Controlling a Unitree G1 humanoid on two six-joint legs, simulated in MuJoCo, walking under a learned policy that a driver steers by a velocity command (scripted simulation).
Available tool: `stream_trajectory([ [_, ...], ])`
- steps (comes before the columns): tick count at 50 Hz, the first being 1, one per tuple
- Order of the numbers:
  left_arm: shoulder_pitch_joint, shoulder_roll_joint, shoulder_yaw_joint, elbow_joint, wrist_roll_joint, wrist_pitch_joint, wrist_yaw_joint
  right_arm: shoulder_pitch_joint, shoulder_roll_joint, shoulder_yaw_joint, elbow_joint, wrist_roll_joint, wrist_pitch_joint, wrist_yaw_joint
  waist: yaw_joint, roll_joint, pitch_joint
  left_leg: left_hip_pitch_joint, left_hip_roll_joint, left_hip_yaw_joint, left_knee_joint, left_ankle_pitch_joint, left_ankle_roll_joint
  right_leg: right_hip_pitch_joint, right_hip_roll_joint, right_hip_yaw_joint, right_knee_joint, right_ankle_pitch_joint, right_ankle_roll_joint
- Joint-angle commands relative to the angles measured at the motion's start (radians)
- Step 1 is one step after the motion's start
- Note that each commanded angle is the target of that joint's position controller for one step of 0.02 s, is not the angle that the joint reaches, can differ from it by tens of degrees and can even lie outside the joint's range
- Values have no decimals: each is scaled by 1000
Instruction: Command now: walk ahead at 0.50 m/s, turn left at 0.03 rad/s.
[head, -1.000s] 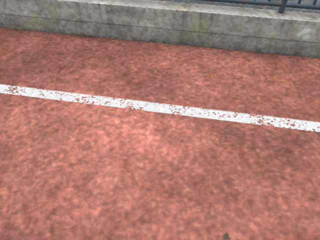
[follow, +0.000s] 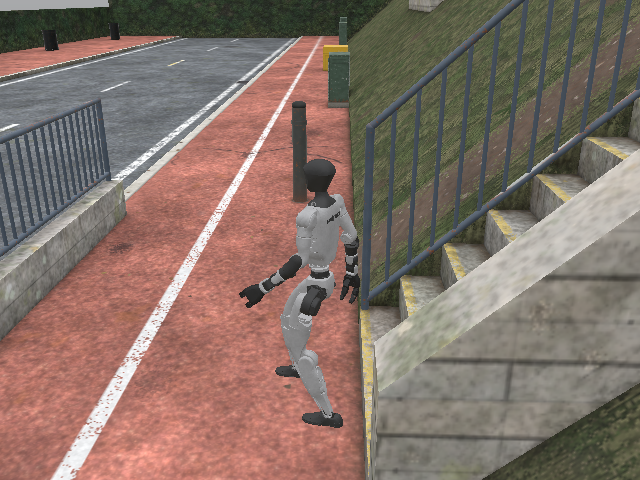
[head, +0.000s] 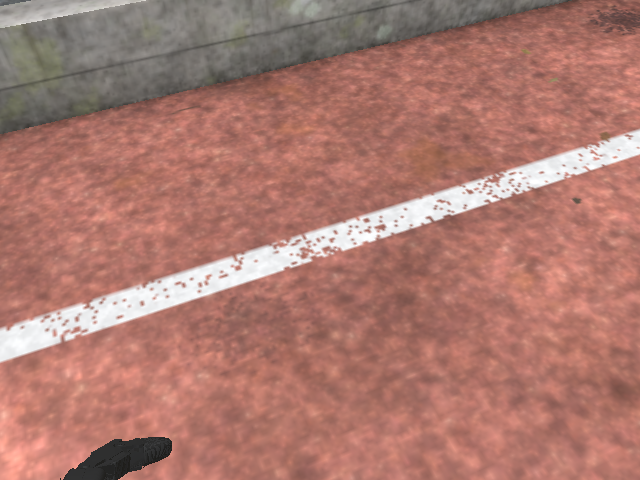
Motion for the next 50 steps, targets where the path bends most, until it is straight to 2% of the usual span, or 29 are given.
stream_trajectory([
  [1,-85,-1,-6,-66,-6,-21,-21,-6,-161,-44,-53,6,-3,2,35,101,145,-44,270,-249,-155,415,182,122,45,-81,-198,-129,-26],
  [2,-36,40,11,-43,1,-26,-20,4,-172,-49,-53,-3,-4,10,57,93,123,-42,242,-234,-73,510,167,222,73,-100,-239,-145,-40],
  [3,120,95,40,5,7,-30,-16,-8,-159,-45,-59,-14,-9,20,133,88,22,-94,186,-185,108,639,146,451,84,-97,-206,-113,-65],
  [4,357,189,71,51,19,-33,-2,-61,-132,-36,-98,-28,-22,28,240,13,-140,-361,112,-114,465,504,95,828,-101,103,-134,60,-129],
  [5,500,285,91,105,34,-33,-12,15,0,-3,-130,3,-56,47,208,-296,-370,-670,-41,-169,849,-108,56,1122,-358,597,-316,-95,-290],
  [6,541,203,74,112,38,-35,-15,-31,-102,-37,-111,27,-72,52,246,-167,-350,-785,-44,-323,968,-134,63,1133,-352,666,-380,-222,-289],
  [7,425,164,62,108,30,-37,-13,-116,-124,-50,-143,29,-65,40,213,-140,-181,-875,-7,-274,989,-53,77,991,-330,485,-387,-166,-248],
  [8,286,128,49,81,31,-42,-13,-172,-123,-55,-172,12,-50,18,149,-73,-97,-814,45,-240,924,62,81,797,-287,357,-423,-84,-218],
  [9,190,75,35,80,36,-44,-16,-183,-127,-69,-176,-7,-30,7,95,-61,-45,-732,70,-233,860,117,78,642,-244,262,-463,-42,-195],
  [10,153,46,29,89,46,-46,-15,-147,-108,-74,-174,-7,-14,6,47,-79,-38,-654,95,-246,823,149,79,553,-218,202,-489,-62,-172],
  [11,152,31,28,101,47,-48,-15,-127,-93,-77,-172,2,-1,8,30,-80,-38,-619,99,-249,806,170,82,516,-208,165,-513,-71,-164],
  [14,207,70,38,145,47,-60,2,-196,-83,-81,-199,-8,6,17,33,-37,-2,-675,95,-263,711,277,78,524,-212,58,-563,52,-165],
  [18,262,94,42,189,44,-60,27,-319,-78,-75,-249,-12,7,34,58,-32,31,-721,74,-255,502,438,59,585,-204,-52,-579,94,-152],
  [21,283,115,46,204,36,-61,35,-419,-68,-64,-283,-19,9,55,83,-31,62,-670,66,-184,348,527,61,598,-196,-131,-584,81,-135],
  [26,353,161,64,236,19,-41,40,-559,-70,-49,-353,-15,10,87,127,-41,124,-667,57,-86,219,380,95,742,-245,-201,-515,172,-116],
  [29,325,218,81,227,6,-33,39,-470,-122,-71,-369,-20,15,100,57,-104,53,-443,-30,17,188,195,146,768,-245,-254,-316,659,-89],
  [30,298,229,82,219,3,-30,37,-328,-158,-93,-333,-18,13,104,-26,-98,-12,-257,-76,38,112,233,178,744,-217,-278,-136,751,-72],
  [31,287,224,80,203,10,-33,35,-146,-224,-126,-280,-15,13,95,-105,-45,-109,67,-59,-54,82,315,224,545,-178,-283,137,591,-34],
  [32,351,92,38,142,42,-58,13,-95,-356,-147,-272,-11,5,86,-24,249,-191,460,214,-592,25,259,403,44,3,-237,558,-280,27],
  [33,294,119,33,116,14,-114,-12,-24,-322,-126,-289,-25,0,81,-50,241,-356,566,334,-934,-167,146,472,-97,86,4,698,-552,7],
  [34,176,174,52,88,-14,-135,-21,-45,-259,-108,-284,-39,-6,75,-73,169,-251,525,289,-780,-166,243,403,-194,39,41,695,-466,-23],
  [36,135,156,53,86,21,-132,0,-218,-180,-86,-322,-22,-20,74,13,31,-103,218,201,-528,-153,487,324,-84,-34,32,511,-339,-29],
  [37,154,159,61,79,27,-115,7,-260,-151,-75,-335,-23,-24,69,53,43,-90,107,178,-471,-168,570,313,4,-57,34,450,-314,-18],
  [38,156,153,64,69,28,-100,8,-269,-142,-70,-340,-21,-27,64,72,40,-77,39,164,-460,-187,583,311,51,-60,32,405,-310,-7],
  [40,126,121,60,40,33,-82,13,-244,-169,-73,-334,-11,-33,51,87,33,-46,-38,154,-436,-209,584,312,61,-45,11,289,-274,24],
  [43,-12,82,38,-6,48,-75,9,-207,-215,-88,-335,-2,-28,34,55,50,7,-135,105,-376,-228,544,286,107,3,-15,15,-95,41],
  [44,-52,75,33,-16,46,-74,4,-195,-218,-90,-332,-3,-25,32,38,68,13,-153,86,-362,-224,516,267,142,24,-20,-67,-20,37],
  [47,-110,96,31,-45,27,-75,-7,-146,-209,-91,-316,-4,-22,40,2,117,21,-151,82,-386,-207,437,228,212,60,-17,-205,118,22],
  [50,-142,135,38,-79,23,-87,-7,-106,-191,-86,-298,-1,-22,39,-5,127,25,-75,108,-472,-136,363,216,227,69,12,-272,61,6],
])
